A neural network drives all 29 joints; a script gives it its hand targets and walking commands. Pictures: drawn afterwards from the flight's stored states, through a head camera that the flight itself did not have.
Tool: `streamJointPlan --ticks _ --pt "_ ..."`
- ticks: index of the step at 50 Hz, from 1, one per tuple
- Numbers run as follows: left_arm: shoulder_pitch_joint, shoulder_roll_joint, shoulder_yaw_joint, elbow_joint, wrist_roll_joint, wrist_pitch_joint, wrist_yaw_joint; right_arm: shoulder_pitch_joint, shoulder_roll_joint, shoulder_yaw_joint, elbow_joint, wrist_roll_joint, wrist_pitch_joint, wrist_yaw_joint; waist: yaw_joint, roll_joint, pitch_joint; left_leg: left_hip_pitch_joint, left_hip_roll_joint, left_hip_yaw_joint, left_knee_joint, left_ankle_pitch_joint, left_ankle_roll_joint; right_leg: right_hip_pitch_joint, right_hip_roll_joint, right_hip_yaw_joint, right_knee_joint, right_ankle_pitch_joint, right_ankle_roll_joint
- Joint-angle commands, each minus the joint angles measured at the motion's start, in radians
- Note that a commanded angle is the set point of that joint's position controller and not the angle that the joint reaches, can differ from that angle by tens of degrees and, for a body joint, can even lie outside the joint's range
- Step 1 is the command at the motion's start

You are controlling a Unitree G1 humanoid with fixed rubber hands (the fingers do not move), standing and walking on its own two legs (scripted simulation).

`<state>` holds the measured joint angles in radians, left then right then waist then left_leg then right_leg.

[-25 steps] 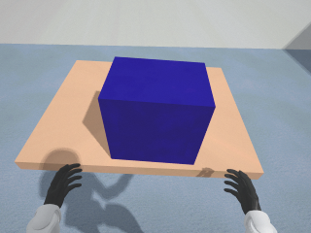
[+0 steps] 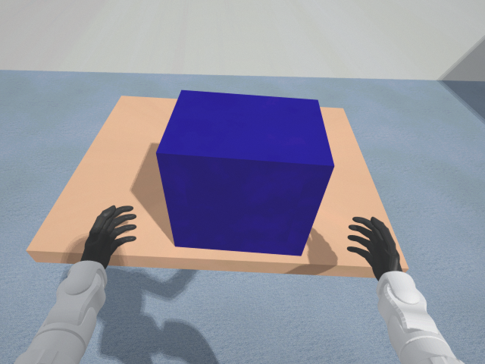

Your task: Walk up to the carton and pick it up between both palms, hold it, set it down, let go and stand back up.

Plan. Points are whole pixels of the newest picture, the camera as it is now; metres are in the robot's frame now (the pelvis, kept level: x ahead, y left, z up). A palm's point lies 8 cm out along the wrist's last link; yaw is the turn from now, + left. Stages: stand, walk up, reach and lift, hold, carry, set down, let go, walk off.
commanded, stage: reach and lift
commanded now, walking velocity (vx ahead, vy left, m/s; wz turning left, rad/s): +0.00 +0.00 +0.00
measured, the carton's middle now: (243, 176) +0.49 +0.00 +0.03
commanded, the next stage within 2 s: none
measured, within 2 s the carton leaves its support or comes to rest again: neither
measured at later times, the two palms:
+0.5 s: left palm (98, 196) +0.36 +0.25 +0.09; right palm (386, 208) +0.36 -0.24 +0.09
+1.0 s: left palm (107, 148) +0.42 +0.23 +0.15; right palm (391, 161) +0.42 -0.25 +0.15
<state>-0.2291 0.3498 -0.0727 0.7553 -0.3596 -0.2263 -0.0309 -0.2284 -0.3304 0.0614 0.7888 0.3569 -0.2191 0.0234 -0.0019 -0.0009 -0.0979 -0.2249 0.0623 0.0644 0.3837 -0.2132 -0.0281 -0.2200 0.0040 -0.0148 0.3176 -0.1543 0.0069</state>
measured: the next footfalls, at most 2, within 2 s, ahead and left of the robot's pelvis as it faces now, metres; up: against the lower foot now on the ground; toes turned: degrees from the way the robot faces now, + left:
none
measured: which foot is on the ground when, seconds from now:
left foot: down 0.00-1.00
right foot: down 0.00-1.00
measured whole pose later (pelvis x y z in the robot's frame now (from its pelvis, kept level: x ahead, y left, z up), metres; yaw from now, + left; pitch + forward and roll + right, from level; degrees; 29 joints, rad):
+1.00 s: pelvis +0.00 +0.00 +0.00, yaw +1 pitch +10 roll -1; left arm -0.80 0.44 0.03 0.73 -0.33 0.34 -0.01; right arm -0.80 -0.45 0.03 0.82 0.42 0.25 -0.04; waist -0.03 0.00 -0.15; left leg -0.35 0.06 0.04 0.34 -0.16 -0.03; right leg -0.32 0.01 -0.04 0.24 -0.09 0.00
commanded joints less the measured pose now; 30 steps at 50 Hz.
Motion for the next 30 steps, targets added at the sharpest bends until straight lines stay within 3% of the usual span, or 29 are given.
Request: streamJointPlan --ticks 1,5,8,9,13,14,15,17,19,21,22,26,27,28,29,30 --pt "-0.304 0.168 0.063 -0.129 -0.004 0.019 0.0 -0.309 -0.175 -0.053 -0.179 0.004 0.016 -0.006 -0.003 0.013 -0.213 0.12 -0.064 -0.015 -0.035 0.26 -0.056 0.105 0.043 0.018 -0.046 0.174 0.0" --pt "-0.435 0.198 0.062 -0.161 -0.008 0.062 0.013 -0.441 -0.198 -0.071 -0.214 0.01 0.065 -0.009 0.012 0.03 -0.254 0.085 -0.059 -0.012 -0.058 0.186 -0.046 0.113 0.035 0.012 -0.041 0.135 -0.004" --pt "-0.436 0.192 0.077 -0.148 0.0 0.101 0.014 -0.442 -0.191 -0.072 -0.196 0.004 0.098 -0.011 0.011 -0.001 -0.264 0.081 -0.064 -0.007 -0.052 0.215 -0.03 0.132 0.029 0.014 -0.046 0.172 0.004" --pt "-0.505 0.226 0.092 -0.163 -0.011 0.11 0.015 -0.519 -0.203 -0.076 -0.244 0.003 0.106 -0.015 0.019 -0.015 -0.312 0.079 -0.071 0.001 -0.048 0.217 -0.027 0.136 0.027 0.012 -0.045 0.188 0.012" --pt "-0.53 0.205 0.085 -0.155 0.011 0.169 0.006 -0.516 -0.22 -0.079 -0.158 0.014 0.154 -0.023 -0.008 0.012 -0.308 0.084 -0.068 -0.003 -0.052 0.23 -0.028 0.124 0.027 0.01 -0.046 0.215 0.006" --pt "-0.589 0.221 0.096 -0.183 0.014 0.186 0.009 -0.579 -0.245 -0.099 -0.183 0.015 0.159 -0.026 -0.008 0.003 -0.364 0.105 -0.068 -0.003 -0.045 0.256 -0.031 0.135 0.036 0.003 -0.041 0.239 0.007" --pt "-0.552 0.208 0.094 -0.181 0.026 0.198 0.007 -0.532 -0.234 -0.098 -0.157 0.017 0.165 -0.031 -0.011 0.028 -0.341 0.114 -0.071 -0.003 -0.042 0.275 -0.028 0.137 0.032 0.012 -0.047 0.254 0.005" --pt "-0.573 0.221 0.116 -0.244 0.035 0.22 0.006 -0.559 -0.253 -0.096 -0.211 0.024 0.175 -0.037 -0.01 0.02 -0.394 0.159 -0.073 -0.012 -0.034 0.329 -0.029 0.167 0.045 0.004 -0.048 0.292 0.002" --pt "-0.622 0.229 0.134 -0.201 0.045 0.257 0.0 -0.616 -0.244 -0.094 -0.184 0.021 0.206 -0.041 -0.004 0.013 -0.367 0.124 -0.079 -0.006 -0.043 0.303 -0.027 0.153 0.045 -0.001 -0.054 0.279 0.006" --pt "-0.608 0.212 0.13 -0.181 0.047 0.296 -0.003 -0.609 -0.256 -0.091 -0.167 0.029 0.233 -0.04 -0.022 0.007 -0.321 0.109 -0.074 -0.015 -0.045 0.282 -0.029 0.151 0.045 -0.001 -0.052 0.264 -0.003" --pt "-0.64 0.222 0.127 -0.183 0.047 0.311 -0.001 -0.645 -0.273 -0.101 -0.15 0.029 0.241 -0.04 -0.015 0.028 -0.325 0.101 -0.068 -0.015 -0.051 0.276 -0.026 0.154 0.044 0.005 -0.058 0.258 -0.002" --pt "-0.661 0.215 0.138 -0.259 0.05 0.351 0.001 -0.656 -0.287 -0.099 -0.197 0.038 0.265 -0.046 -0.034 0.009 -0.399 0.169 -0.072 -0.025 -0.033 0.369 -0.033 0.165 0.061 -0.013 -0.06 0.318 -0.008" --pt "-0.687 0.216 0.141 -0.257 0.049 0.364 0.0 -0.691 -0.284 -0.093 -0.199 0.04 0.278 -0.046 -0.019 0.006 -0.384 0.163 -0.072 -0.025 -0.037 0.377 -0.036 0.153 0.065 -0.014 -0.059 0.324 -0.008" --pt "-0.693 0.217 0.145 -0.285 0.05 0.378 0.003 -0.708 -0.305 -0.111 -0.227 0.036 0.287 -0.047 -0.029 0.033 -0.402 0.164 -0.07 -0.025 -0.032 0.39 -0.038 0.162 0.064 -0.011 -0.059 0.337 -0.012" --pt "-0.722 0.228 0.147 -0.361 0.046 0.392 0.012 -0.732 -0.326 -0.123 -0.287 0.045 0.292 -0.045 -0.019 0.042 -0.452 0.181 -0.074 -0.025 -0.028 0.422 -0.043 0.158 0.072 -0.021 -0.056 0.353 -0.016" --pt "-0.723 0.228 0.146 -0.339 0.048 0.406 0.014 -0.725 -0.317 -0.117 -0.261 0.044 0.304 -0.044 -0.024 0.04 -0.412 0.177 -0.074 -0.026 -0.022 0.418 -0.04 0.151 0.066 -0.013 -0.059 0.353 -0.016"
